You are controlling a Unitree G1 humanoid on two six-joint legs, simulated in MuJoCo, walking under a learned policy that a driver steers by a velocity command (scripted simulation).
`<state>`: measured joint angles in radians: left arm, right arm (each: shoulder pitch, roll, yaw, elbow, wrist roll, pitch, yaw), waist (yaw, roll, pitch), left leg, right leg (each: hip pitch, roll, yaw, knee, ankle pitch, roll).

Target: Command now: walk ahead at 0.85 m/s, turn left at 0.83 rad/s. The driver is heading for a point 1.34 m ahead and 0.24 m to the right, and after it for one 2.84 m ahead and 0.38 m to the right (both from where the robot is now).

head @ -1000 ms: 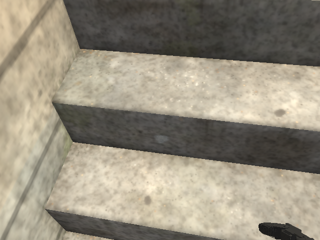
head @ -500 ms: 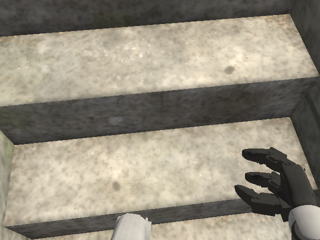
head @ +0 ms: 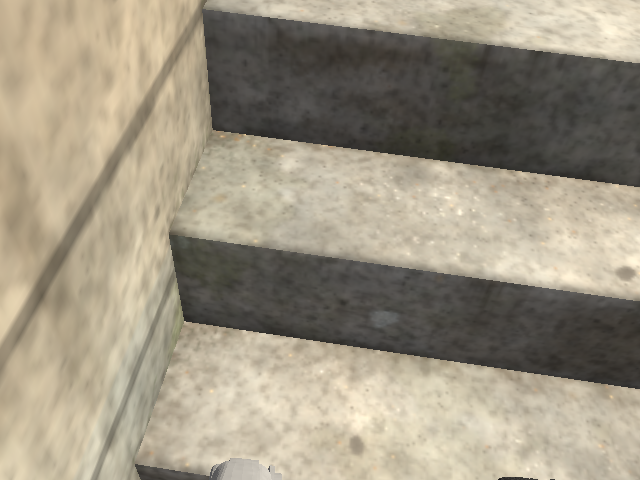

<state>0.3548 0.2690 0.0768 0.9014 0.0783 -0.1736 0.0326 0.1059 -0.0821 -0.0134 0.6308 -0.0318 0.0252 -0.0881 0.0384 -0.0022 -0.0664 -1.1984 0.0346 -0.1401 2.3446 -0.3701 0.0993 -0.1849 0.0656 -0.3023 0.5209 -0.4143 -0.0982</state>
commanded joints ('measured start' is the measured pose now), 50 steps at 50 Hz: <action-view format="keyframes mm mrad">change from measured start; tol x64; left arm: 1 21 43 -6 -5 -8 -17 26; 50 -359 4 -13 -448 36 306 -54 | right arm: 1 -317 -44 -20 -165 20 -7 4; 50 427 -348 -75 114 -27 -87 -42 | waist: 1 21 65 172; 50 -80 -39 90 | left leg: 1 -270 6 -15 83 23 17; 9 1642 178 -189 -1736 840 17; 21 966 185 369 -1806 705 -101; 29 515 -100 47 -401 264 -167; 42 1090 -91 110 -1828 171 -6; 50 1614 357 84 -1824 1566 46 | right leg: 1 58 -459 381 -433 -43 -121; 7 25 -125 200 -68 1380 -84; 11 -877 89 570 1348 -212 181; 21 -155 18 100 718 -15 26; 28 -754 -13 1170 -124 -373 -177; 41 -544 73 909 63 17 -18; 45 -592 248 403 1782 -202 57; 50 -1341 117 326 2104 -198 120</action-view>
